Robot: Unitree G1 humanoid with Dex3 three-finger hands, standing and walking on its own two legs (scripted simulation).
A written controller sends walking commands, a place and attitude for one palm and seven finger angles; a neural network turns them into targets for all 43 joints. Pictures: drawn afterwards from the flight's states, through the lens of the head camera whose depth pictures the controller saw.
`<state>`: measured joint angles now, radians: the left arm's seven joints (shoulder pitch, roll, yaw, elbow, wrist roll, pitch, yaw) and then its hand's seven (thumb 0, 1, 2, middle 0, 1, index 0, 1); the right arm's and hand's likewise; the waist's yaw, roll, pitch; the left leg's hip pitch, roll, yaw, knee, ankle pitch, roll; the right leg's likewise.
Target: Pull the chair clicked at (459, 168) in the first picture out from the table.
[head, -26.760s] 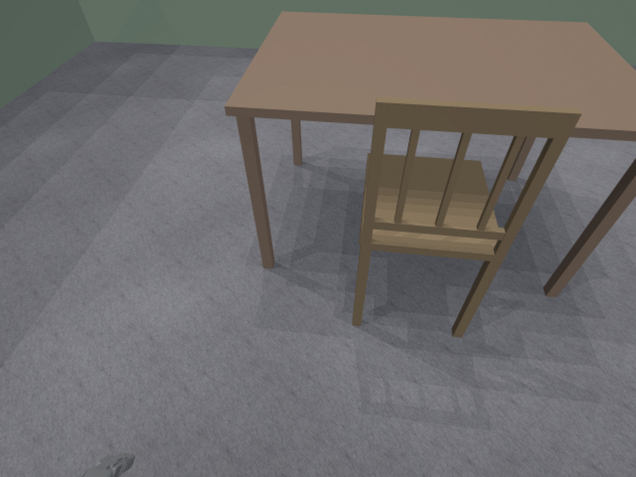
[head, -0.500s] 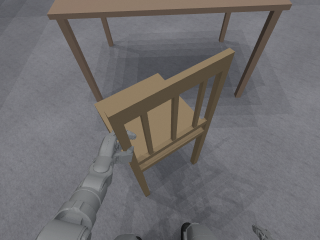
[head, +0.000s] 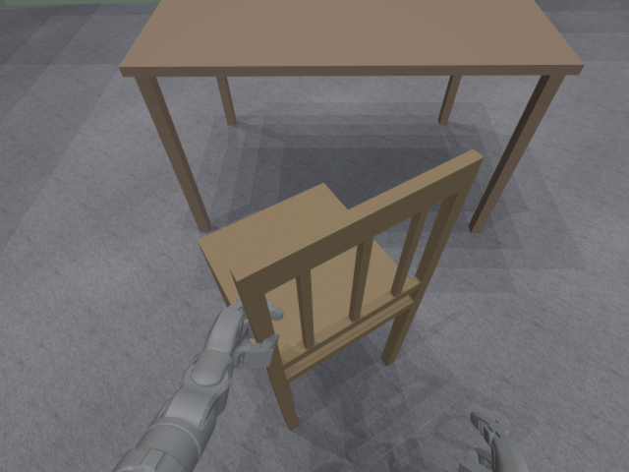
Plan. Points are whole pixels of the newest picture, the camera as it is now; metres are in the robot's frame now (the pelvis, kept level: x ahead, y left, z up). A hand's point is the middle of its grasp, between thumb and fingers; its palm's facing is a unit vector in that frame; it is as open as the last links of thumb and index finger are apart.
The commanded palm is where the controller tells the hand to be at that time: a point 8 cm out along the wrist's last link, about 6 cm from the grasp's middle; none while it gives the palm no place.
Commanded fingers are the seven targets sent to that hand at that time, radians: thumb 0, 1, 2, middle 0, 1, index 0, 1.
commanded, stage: stop walking, hand still on the chair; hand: left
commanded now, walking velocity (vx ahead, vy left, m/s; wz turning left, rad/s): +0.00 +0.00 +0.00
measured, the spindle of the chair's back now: (359, 282) +0.42 -0.06 -0.10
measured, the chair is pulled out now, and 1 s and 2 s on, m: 0.45 0.45 0.45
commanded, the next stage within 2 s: open the thumb and straighten the fingers in 0.24 s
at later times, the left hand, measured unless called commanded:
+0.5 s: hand (260, 345) +0.29 +0.10 -0.06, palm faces -0.19 -0.97 -0.15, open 6.6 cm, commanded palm +0.28 +0.15 -0.04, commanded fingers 0.00 -0.19 0.38 -0.50 -1.45 -0.50 -1.45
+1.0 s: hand (257, 347) +0.29 +0.10 -0.07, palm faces -0.17 -0.97 -0.16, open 16.4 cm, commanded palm +0.28 +0.16 -0.05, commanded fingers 0.00 -0.55 0.20 0.00 0.00 0.00 0.00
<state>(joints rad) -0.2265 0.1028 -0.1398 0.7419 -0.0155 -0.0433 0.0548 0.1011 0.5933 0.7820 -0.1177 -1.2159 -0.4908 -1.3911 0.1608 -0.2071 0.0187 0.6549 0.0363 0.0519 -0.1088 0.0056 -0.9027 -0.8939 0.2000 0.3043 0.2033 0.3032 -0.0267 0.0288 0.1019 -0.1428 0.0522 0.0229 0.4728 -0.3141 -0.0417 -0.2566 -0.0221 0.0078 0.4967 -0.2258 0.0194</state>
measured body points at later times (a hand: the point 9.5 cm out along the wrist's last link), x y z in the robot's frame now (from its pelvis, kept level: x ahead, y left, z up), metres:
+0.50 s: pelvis +0.00 +0.00 -0.01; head +0.04 +0.01 +0.44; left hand +0.30 +0.15 -0.05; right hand +0.11 -0.24 -0.12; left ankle -0.04 +0.14 -0.74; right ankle +0.02 -0.13 -0.74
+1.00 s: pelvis -0.01 +0.00 -0.03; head +0.05 -0.02 +0.41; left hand +0.30 +0.15 -0.06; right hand +0.14 -0.24 -0.14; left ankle -0.04 +0.14 -0.74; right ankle +0.02 -0.13 -0.74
